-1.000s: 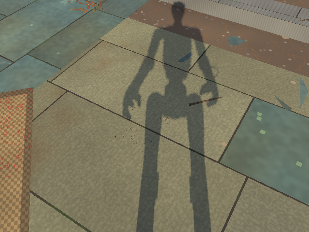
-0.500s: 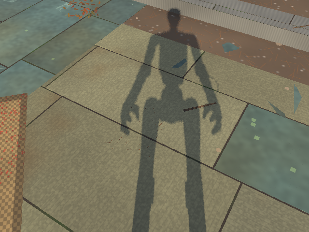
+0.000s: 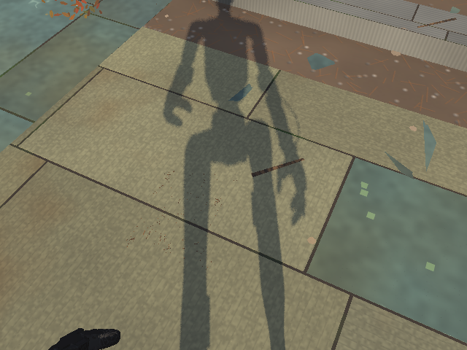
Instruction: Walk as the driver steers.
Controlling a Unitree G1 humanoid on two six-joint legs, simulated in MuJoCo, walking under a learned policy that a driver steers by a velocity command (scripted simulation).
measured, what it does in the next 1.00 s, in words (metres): walks ahead, turning right: right foot, then left foot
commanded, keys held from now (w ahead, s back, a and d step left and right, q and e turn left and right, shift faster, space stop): w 0.16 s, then w+e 0.84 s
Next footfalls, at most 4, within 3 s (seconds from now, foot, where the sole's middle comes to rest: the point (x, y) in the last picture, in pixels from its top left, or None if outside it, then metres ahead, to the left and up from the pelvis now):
0.10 right None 0.26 -0.12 -0.77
0.62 left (193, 335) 0.52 0.09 -0.77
1.14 right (305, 271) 0.69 -0.26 -0.77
1.62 left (295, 183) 1.03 -0.29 -0.77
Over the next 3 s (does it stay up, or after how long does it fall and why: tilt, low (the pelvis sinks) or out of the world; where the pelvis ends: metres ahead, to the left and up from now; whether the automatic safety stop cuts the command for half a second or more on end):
stays up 1.31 -0.80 0.01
